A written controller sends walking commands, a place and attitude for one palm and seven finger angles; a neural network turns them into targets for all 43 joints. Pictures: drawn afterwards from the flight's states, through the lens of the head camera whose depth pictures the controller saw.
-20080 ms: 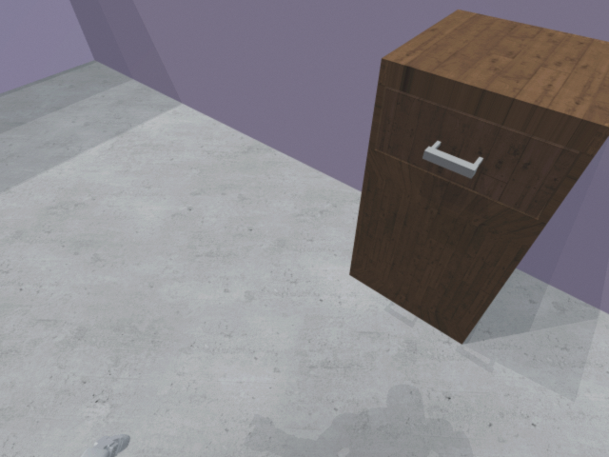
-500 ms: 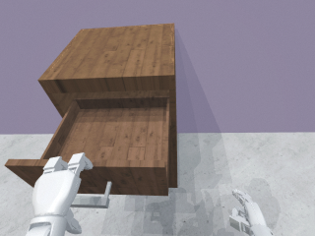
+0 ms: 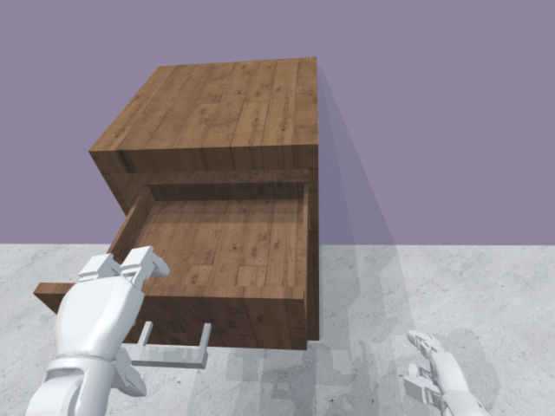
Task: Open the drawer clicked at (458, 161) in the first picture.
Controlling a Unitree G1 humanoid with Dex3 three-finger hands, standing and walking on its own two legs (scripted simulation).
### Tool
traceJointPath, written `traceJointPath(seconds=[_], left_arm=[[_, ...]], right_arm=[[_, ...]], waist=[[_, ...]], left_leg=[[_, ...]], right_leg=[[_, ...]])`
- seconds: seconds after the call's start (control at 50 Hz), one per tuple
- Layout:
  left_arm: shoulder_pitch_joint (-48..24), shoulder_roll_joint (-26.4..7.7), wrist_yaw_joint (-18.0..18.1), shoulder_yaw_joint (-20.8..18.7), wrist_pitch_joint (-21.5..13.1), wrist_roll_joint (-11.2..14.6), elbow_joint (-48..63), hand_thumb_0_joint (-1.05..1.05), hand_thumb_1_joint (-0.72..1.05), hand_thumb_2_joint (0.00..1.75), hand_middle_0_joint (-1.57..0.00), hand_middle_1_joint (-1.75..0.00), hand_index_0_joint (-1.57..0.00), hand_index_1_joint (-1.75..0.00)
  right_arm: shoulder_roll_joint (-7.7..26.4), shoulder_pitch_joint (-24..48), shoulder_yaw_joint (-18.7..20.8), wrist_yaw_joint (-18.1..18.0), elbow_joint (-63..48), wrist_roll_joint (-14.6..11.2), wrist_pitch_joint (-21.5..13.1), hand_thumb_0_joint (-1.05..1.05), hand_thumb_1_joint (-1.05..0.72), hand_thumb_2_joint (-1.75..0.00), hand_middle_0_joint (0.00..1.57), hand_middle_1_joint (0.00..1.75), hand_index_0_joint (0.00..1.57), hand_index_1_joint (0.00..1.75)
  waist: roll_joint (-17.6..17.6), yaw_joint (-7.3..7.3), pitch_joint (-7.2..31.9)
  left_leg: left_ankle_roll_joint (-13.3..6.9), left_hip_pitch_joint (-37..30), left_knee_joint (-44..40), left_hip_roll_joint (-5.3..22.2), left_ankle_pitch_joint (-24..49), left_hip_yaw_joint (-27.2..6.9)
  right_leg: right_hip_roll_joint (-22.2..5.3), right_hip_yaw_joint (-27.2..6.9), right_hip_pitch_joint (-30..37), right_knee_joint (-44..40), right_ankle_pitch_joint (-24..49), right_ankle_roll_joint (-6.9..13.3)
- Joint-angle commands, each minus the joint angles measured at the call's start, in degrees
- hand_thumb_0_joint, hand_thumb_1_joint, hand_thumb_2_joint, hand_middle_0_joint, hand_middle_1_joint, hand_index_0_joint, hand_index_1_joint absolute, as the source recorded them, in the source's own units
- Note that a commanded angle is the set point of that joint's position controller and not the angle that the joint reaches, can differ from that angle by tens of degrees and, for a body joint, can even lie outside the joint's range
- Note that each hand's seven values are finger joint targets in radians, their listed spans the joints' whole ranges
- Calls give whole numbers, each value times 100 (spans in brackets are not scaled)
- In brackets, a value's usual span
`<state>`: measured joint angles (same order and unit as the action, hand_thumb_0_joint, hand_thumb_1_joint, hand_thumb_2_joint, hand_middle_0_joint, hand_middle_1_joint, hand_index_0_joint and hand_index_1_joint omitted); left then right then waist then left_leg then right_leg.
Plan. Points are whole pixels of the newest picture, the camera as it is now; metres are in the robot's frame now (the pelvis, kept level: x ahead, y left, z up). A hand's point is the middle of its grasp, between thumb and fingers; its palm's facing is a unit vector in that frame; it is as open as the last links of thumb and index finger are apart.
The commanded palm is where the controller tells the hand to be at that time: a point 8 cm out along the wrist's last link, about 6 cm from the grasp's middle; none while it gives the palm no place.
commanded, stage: draw the hand back to the body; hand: left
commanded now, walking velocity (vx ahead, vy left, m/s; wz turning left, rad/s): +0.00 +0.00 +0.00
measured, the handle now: (172, 343) +0.22 +0.23 -0.05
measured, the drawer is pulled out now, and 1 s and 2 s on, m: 0.30 0.30 0.30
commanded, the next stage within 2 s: step back with the hand held close in 1.66 s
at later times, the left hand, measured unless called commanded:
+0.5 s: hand (119, 324) +0.18 +0.24 +0.10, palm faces +0.08 -0.10 -0.99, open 13.9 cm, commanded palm +0.14 +0.24 +0.16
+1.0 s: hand (121, 284) +0.20 +0.22 +0.16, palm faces +0.41 -0.83 -0.37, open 12.6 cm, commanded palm +0.14 +0.26 +0.17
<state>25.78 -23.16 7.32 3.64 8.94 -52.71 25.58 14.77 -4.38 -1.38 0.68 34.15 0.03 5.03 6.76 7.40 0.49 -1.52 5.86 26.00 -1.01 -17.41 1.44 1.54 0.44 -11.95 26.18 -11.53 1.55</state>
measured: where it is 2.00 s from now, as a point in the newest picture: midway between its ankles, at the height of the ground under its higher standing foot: outside the picture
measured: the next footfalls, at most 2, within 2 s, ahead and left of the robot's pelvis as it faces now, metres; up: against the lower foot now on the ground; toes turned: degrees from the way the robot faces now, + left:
none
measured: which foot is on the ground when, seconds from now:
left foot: down 0.00-1.00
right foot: down 0.00-1.00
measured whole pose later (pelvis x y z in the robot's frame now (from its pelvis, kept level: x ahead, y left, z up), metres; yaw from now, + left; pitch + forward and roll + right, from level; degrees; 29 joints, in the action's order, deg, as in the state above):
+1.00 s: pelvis +0.02 -0.01 +0.00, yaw +2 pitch -4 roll -1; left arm 29.3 -17.3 7.4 -13.7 -7.2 2.0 27.7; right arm 11.3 -12.0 -1.7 -4.4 36.0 0.4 -9.4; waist 3.5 3.0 -1.9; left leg -0.5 2.7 24.7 -0.1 -18.4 -1.4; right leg 2.2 3.2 -7.5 23.8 -12.8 2.3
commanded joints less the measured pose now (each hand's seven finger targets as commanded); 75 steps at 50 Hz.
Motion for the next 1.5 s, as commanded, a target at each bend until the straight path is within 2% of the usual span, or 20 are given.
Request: traceJointPath(seconds=[0.0,0.12,0.22,0.32,0.4,0.42,0.64,0.66,0.68,0.7,0.74,0.8,0.84,0.9,0.96,1.1,1.2,1.34,1.42,1.48], left_arm=[[-348,-938,180,-690,-103,-145,1126,0,-50,30,-30,-120,-30,-120],[-808,-925,362,-699,-172,-344,1157,0,-50,30,-30,-120,-30,-120],[-700,-829,262,-634,-110,-153,1069,0,-50,30,-30,-120,-30,-120],[-611,-1109,47,-879,-22,-53,825,0,-50,30,-30,-120,-30,-120],[-683,-1356,22,-1132,-128,50,1043,0,-50,30,-30,-120,-30,-120],[-647,-1283,27,-1073,-190,27,1142,0,-50,30,-30,-120,-30,-120],[-154,-1657,90,-1720,-565,343,864,0,-50,30,-30,-120,-30,-120],[-395,356,-19,-1474,-1050,4601,952,0,-47,32,-30,-118,-30,-118],[86,-230,-5,-1802,-1290,4791,740,0,-43,33,-29,-115,-29,-115],[244,-268,10,-1894,-1392,4819,633,0,-40,34,-29,-113,-29,-113],[-8,-593,81,-2289,-1678,5257,1490,0,-32,37,-29,-109,-29,-109],[-205,-717,188,-2465,-1888,5355,1772,0,-22,42,-28,-102,-28,-102],[-74,-417,163,-2228,-1933,5406,1716,0,-15,45,-27,-98,-27,-98],[30,-324,103,-2289,-1939,5459,1315,0,-5,50,-27,-91,-27,-91],[213,-251,30,-2313,-2007,5517,1250,0,6,54,-26,-84,-26,-84],[415,-390,-20,-2561,-2098,5561,1442,0,31,64,-24,-68,-24,-68],[283,-461,34,-2641,-2113,5556,1651,0,48,72,-23,-57,-23,-57],[312,-381,45,-2690,-2025,5608,1143,0,73,82,-21,-41,-21,-41],[192,-360,26,-2614,-2042,5586,1261,0,87,88,-20,-32,-20,-32],[231,-356,27,-2583,-2030,5589,1346,0,90,90,-20,-30,-20,-30]], right_arm=[[456,1203,86,41,-1097,-62,-265,0,-90,-90,20,30,20,30],[356,1065,74,51,-1021,6,-289,0,-90,-90,20,30,20,30],[370,1097,100,34,-980,-42,-297,0,-90,-90,20,30,20,30],[407,1110,67,-21,-954,-59,-275,0,-90,-90,20,30,20,30],[497,1265,79,-90,-1025,-84,-279,0,-90,-90,20,30,20,30],[457,1040,83,-84,-1043,-52,-312,0,-90,-90,20,30,20,30],[514,908,198,-185,-952,-52,-389,0,-90,-90,20,30,20,30],[35,522,196,-304,-1299,-106,-812,0,-90,-90,20,30,20,30],[204,486,174,-395,-1180,-87,-1100,0,-90,-90,20,30,20,30],[197,567,119,-429,-1100,-78,-1242,0,-90,-90,20,30,20,30],[216,300,155,-589,-1077,-32,-1369,0,-90,-90,20,30,20,30],[220,152,121,-630,-924,36,-1637,0,-90,-90,20,30,20,30],[171,55,103,-602,-882,35,-1763,0,-90,-90,20,30,20,30],[181,89,154,-557,-796,29,-1812,0,-90,-90,20,30,20,30],[197,77,197,-508,-780,19,-1811,0,-90,-90,20,30,20,30],[214,145,284,-465,-778,-19,-1730,0,-90,-90,20,30,20,30],[211,127,277,-486,-773,-42,-1741,0,-90,-90,20,30,20,30],[190,123,294,-514,-738,-74,-1647,0,-90,-90,20,30,20,30],[211,117,274,-499,-745,-61,-1640,0,-90,-90,20,30,20,30],[202,136,262,-483,-799,-61,-1653,0,-90,-90,20,30,20,30]], waist=[[-412,61,527],[-300,93,621],[-309,34,615],[-660,14,368],[-306,6,481],[-359,39,718],[-549,-3,466],[-1234,-565,53],[-1335,-454,171],[-1033,-409,32],[-624,-382,494],[160,-388,395],[280,-427,222],[-198,-422,-150],[-454,-398,118],[-378,-382,622],[-162,-418,606],[-608,-433,298],[-242,-437,368],[-363,-416,439]], left_leg=[[43,601,-541,178,1349,-208],[17,578,-552,137,1178,-187],[16,446,-554,104,1352,-176],[1,544,-617,95,1127,-141],[6,475,-609,106,1100,-218],[-23,409,-530,81,1232,-146],[2,416,-376,47,1186,-172],[-158,25,-366,282,863,-133],[-148,40,-404,328,747,-169],[-106,74,-450,313,713,-206],[-51,-67,-449,274,1109,-132],[46,3,-464,225,1307,-131],[84,80,-516,242,1460,-170],[89,221,-501,273,1487,-185],[68,223,-468,289,1756,-176],[97,137,-346,280,2184,-124],[130,104,-351,277,2191,-158],[99,212,-412,298,1892,-174],[115,172,-444,280,1879,-190],[119,194,-453,288,1872,-226]], right_leg=[[27,-274,812,-316,458,72],[-22,-267,781,-360,153,105],[-50,-249,760,-428,329,96],[-86,-261,765,-536,115,49],[-57,-410,814,-572,212,75],[-130,-297,886,-511,304,48],[-188,-425,582,-598,318,51],[-109,43,612,-588,381,8],[-151,28,651,-510,185,-35],[-114,-10,545,-527,85,-8],[-289,39,829,-584,395,-53],[-303,34,821,-607,571,0],[-316,140,795,-552,694,23],[-268,160,664,-651,751,22],[-295,174,870,-505,1079,5],[-321,120,1048,-415,1581,0],[-322,155,933,-417,1463,3],[-323,205,754,-450,1230,-38],[-334,216,769,-451,1135,-22],[-328,223,821,-405,1112,-25]])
